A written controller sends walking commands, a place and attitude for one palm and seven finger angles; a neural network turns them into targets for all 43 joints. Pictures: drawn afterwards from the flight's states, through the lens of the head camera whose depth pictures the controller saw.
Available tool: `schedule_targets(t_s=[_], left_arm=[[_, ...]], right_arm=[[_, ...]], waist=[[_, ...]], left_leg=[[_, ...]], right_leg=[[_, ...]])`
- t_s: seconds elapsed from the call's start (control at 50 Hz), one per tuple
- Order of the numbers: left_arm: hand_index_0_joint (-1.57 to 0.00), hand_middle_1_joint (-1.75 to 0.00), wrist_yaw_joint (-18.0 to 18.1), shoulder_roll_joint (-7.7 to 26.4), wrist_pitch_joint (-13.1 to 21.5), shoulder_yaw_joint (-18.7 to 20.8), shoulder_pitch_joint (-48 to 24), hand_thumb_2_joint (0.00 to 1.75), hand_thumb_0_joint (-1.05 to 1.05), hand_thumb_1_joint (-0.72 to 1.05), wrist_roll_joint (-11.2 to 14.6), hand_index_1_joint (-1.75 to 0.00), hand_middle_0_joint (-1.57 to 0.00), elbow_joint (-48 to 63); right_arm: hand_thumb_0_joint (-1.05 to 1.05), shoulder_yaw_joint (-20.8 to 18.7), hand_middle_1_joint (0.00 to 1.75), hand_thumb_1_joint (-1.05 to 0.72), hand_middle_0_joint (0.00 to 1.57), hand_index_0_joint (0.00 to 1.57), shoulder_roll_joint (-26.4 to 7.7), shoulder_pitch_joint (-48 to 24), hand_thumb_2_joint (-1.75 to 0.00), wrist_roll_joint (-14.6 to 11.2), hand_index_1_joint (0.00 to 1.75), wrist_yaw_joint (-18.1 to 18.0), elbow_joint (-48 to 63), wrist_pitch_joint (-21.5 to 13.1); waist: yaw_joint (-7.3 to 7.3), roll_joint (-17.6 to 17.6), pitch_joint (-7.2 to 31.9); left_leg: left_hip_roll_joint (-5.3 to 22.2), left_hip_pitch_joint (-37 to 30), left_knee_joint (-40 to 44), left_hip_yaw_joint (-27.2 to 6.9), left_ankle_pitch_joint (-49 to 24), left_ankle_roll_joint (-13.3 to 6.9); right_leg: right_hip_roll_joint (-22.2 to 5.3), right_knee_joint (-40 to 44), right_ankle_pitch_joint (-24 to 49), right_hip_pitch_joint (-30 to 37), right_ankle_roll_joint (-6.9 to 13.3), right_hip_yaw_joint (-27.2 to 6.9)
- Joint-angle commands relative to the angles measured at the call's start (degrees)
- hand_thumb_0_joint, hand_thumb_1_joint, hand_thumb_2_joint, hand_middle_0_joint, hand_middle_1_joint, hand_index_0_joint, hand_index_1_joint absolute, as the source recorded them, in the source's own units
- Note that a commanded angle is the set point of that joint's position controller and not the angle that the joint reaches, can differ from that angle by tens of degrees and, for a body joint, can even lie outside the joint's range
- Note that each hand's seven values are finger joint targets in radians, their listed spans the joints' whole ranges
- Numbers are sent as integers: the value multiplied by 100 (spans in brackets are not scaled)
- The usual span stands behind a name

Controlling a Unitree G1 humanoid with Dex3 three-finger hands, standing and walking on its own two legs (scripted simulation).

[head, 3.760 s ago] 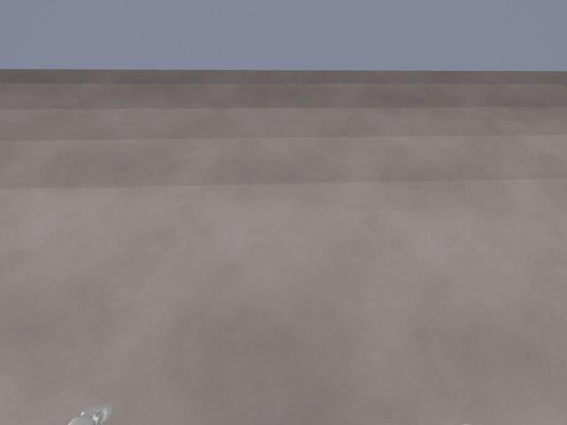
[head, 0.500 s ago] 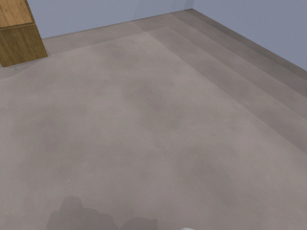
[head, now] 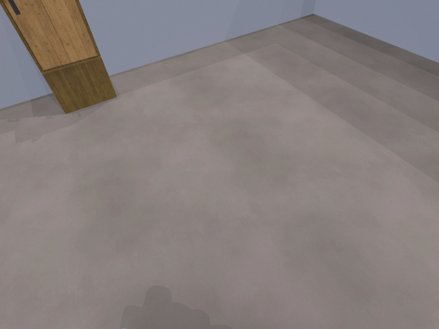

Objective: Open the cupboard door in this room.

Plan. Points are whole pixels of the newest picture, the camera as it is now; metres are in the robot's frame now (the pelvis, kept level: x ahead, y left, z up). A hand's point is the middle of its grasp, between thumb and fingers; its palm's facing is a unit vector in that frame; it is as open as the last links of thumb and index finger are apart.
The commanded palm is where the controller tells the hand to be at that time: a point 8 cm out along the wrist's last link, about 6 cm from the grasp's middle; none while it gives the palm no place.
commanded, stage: stand and wait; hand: left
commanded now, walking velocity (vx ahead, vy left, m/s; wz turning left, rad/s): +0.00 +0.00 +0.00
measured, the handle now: (11, 0) +1.74 +1.24 +0.03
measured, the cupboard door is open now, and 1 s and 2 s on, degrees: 0 0 0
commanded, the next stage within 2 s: turn or walk to find it in 0.06 s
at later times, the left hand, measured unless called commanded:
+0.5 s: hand out of the picture -0.07 +0.21 -0.19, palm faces +0.12 -0.97 -0.19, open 7.4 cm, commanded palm none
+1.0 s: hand out of the picture -0.07 +0.20 -0.18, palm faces +0.13 -0.97 -0.19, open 7.4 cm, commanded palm none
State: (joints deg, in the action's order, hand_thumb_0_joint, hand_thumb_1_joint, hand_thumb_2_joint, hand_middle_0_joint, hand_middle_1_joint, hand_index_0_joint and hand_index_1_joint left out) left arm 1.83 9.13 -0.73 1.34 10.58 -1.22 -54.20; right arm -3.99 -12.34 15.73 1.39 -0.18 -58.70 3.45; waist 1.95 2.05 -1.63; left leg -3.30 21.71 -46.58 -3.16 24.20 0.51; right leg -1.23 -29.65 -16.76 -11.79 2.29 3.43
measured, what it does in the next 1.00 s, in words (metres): steps on the spot: left foot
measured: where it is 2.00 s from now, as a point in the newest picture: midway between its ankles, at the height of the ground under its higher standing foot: outside the picture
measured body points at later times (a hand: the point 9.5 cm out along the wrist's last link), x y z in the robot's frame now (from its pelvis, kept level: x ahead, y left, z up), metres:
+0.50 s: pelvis -0.03 +0.03 +0.00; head -0.03 +0.05 +0.45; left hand -0.08 +0.26 -0.17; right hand +0.05 -0.19 -0.15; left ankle -0.06 +0.14 -0.74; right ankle -0.02 -0.10 -0.73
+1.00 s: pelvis -0.06 +0.02 +0.00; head -0.05 +0.03 +0.45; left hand -0.07 +0.25 -0.16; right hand -0.08 -0.20 -0.16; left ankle -0.06 +0.14 -0.74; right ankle -0.02 -0.10 -0.74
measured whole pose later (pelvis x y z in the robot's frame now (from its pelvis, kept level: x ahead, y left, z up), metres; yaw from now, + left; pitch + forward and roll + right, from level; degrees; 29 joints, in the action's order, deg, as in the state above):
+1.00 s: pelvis -0.06 +0.02 +0.00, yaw +6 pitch -2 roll +0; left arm 1.9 8.8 -1.4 1.5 14.7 -1.1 -63.1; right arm -1.3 -7.9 18.8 1.2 -0.6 -65.4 1.9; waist 0.6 -0.5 -2.6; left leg -0.3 13.2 -28.6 1.3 14.0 -0.8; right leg -3.9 -28.5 -12.8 -14.0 -0.9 6.1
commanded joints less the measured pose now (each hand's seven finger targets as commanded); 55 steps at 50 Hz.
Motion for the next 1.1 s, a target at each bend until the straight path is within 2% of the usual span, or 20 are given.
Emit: schedule_targets(t_s=[0.0, 0.06, 0.18, 0.22, 0.26, 0.28, 0.3, 0.32, 0.34, 0.36, 0.4, 0.44, 0.48, 0.52, 0.54, 0.58, 0.82, 0.92, 1.0, 1.08], left_arm=[[-20, -30, 17, 918, 147, 161, -9, 90, 0, 90, 36, -30, -20, 192], [-20, -30, 13, 924, 158, 176, 229, 90, 0, 90, 13, -30, -20, 68], [-20, -30, 39, 1125, 141, 305, 770, 90, 0, 90, -36, -30, -20, -204], [-20, -30, 44, 1102, 133, 283, 728, 90, 0, 90, -26, -30, -20, -289], [-20, -30, 49, 1024, 110, 244, 520, 90, 0, 90, 39, -30, -20, -333], [-20, -30, 39, 855, 86, 197, 552, 90, 0, 90, 84, -30, -20, -335], [-20, -30, 12, 619, 58, 138, 680, 90, 0, 90, 115, -30, -20, -326], [-20, -30, 1, 478, 35, 86, 683, 90, 0, 90, 99, -30, -20, -370], [-20, -30, 4, 461, 6, 63, 572, 90, 0, 90, 68, -30, -20, -416], [-20, -30, -2, 460, -52, 50, 479, 90, 0, 90, 35, -30, -20, -515], [-20, -30, -24, 459, -74, 11, 623, 90, 0, 90, 26, -30, -20, -660], [-20, -30, -38, 392, -51, -20, 837, 90, 0, 90, 34, -30, -20, -844], [-20, -30, -33, 386, 9, -40, 1051, 90, 0, 90, 23, -30, -20, -975], [-20, -30, -8, 526, 80, -61, 1033, 90, 0, 90, 18, -30, -20, -1028], [-20, -30, -8, 562, 87, -74, 1009, 90, 0, 90, 32, -30, -20, -1031], [-20, -30, -8, 519, 105, -83, 843, 90, 0, 90, 32, -30, -20, -1045], [-20, -30, 32, 581, 52, 2, 822, 90, 0, 90, 60, -30, -20, -958], [-20, -30, 40, 672, -10, 141, 733, 90, 0, 90, 43, -30, -20, -745], [-20, -30, 43, 838, -38, 258, 603, 90, 0, 90, 24, -30, -20, -499], [-20, -30, 49, 981, -47, 341, 329, 90, 0, 90, -4, -30, -20, -229]], right_arm=[[0, -67, 30, -90, 20, 20, -270, 162, -90, -29, 30, -6, 145, -58], [0, -54, 30, -90, 20, 20, -264, 63, -90, -42, 30, -11, 98, -59], [0, 22, 30, -90, 20, 20, -167, -423, -90, -82, 30, -48, 188, -136], [0, 66, 30, -90, 20, 20, -101, -269, -90, -105, 30, -65, 98, -187], [0, 104, 30, -90, 20, 20, -85, 148, -90, -108, 30, -90, -114, -257], [0, 103, 30, -90, 20, 20, -262, 245, -90, -98, 30, -102, -190, -322], [0, 66, 30, -90, 20, 20, -546, 183, -90, -59, 30, -128, -158, -380], [0, 47, 30, -90, 20, 20, -729, -78, -90, -59, 30, -145, -93, -360], [0, 81, 30, -90, 20, 20, -643, -274, -90, -40, 30, -167, -83, -346], [0, 113, 30, -90, 20, 20, -551, -398, -90, -35, 30, -198, -122, -372], [0, 178, 30, -90, 20, 20, -456, -456, -90, -48, 30, -241, -141, -384], [0, 179, 30, -90, 20, 20, -444, -434, -90, -59, 30, -258, -182, -396], [0, 166, 30, -90, 20, 20, -427, -392, -90, -86, 30, -255, -217, -410], [0, 172, 30, -90, 20, 20, -318, -255, -90, -133, 30, -221, -240, -419], [0, 181, 30, -90, 20, 20, -302, -217, -90, -135, 30, -203, -264, -425], [0, 178, 30, -90, 20, 20, -292, -185, -90, -115, 30, -193, -312, -383], [0, 240, 30, -90, 20, 20, -236, 104, -90, -84, 30, -140, -454, -360], [0, 161, 30, -90, 20, 20, -266, 192, -90, -47, 30, -102, -308, -254], [0, 94, 30, -90, 20, 20, -181, 344, -90, -16, 30, -63, -143, -189], [0, 16, 30, -90, 20, 20, -118, 526, -90, -2, 30, -35, 1, -146]], waist=[[-49, -858, -295], [-159, -1056, -353], [-460, -1072, 33], [-372, -1103, 233], [-144, -987, 376], [-124, -470, 472], [-200, 418, 503], [-281, 936, 320], [-272, 836, 82], [-261, 1100, -161], [-307, 965, -382], [-353, 632, -310], [-389, 209, -156], [-247, -171, -61], [-229, -115, 23], [-186, -640, -186], [-291, -56, -482], [-307, -204, -518], [-272, -569, -277], [-167, -980, 74]], left_leg=[[382, 272, -1020, 57, -273, 120], [470, 159, -746, 204, -269, 192], [511, -21, 346, 372, 307, 200], [473, -445, 1116, 491, -1, 183], [467, -1460, 2347, 518, -1187, 126], [742, -1971, 2659, 247, -1723, 26], [1458, -2037, 2723, -551, -2475, -261], [1967, -1683, 2918, -850, -2639, -552], [1957, -1178, 3142, -731, -2278, -691], [1835, -980, 3313, -685, -2204, -713], [1707, -886, 3185, -460, -2749, -737], [1561, -1047, 2946, -250, -3074, -670], [1310, -1205, 2616, -94, -2970, -484], [1030, -1288, 2481, 88, -2637, -266], [1009, -1312, 2594, 94, -2171, -232], [988, -1336, 2644, 141, -1760, -181], [928, -622, 2879, -8, -1005, -194], [842, -27, 2572, -129, -625, -231], [638, 179, 1971, -3, -476, -202], [551, -106, 1152, 197, -510, -155]], right_leg=[[-1284, 1456, 1173, -241, 481, -943], [-1282, 1500, 1214, -180, 494, -877], [-1622, 1039, 2594, 576, 795, -1054], [-1514, 831, 2816, 646, 677, -952], [-1256, 517, 2255, 159, 317, -665], [-935, 219, 1706, -202, 74, -471], [-525, -72, 849, -572, -199, -150], [-376, -299, -191, -585, -336, 63], [-349, -474, -641, -405, -382, 37], [-389, -694, -697, -408, -415, 15], [-404, -724, -597, -371, -398, -97], [-416, -323, -235, -224, -419, -82], [-441, 532, 629, 38, -438, -143], [-659, 769, 1660, 197, -337, -390], [-724, 792, 1465, 194, -326, -388], [-655, 903, 1143, -47, -301, -427], [-633, 919, 190, 45, -284, -307], [-745, 775, -486, -81, -250, -262], [-1121, 934, -1090, -262, -77, -449], [-1584, 1080, -1292, -623, 171, -586]])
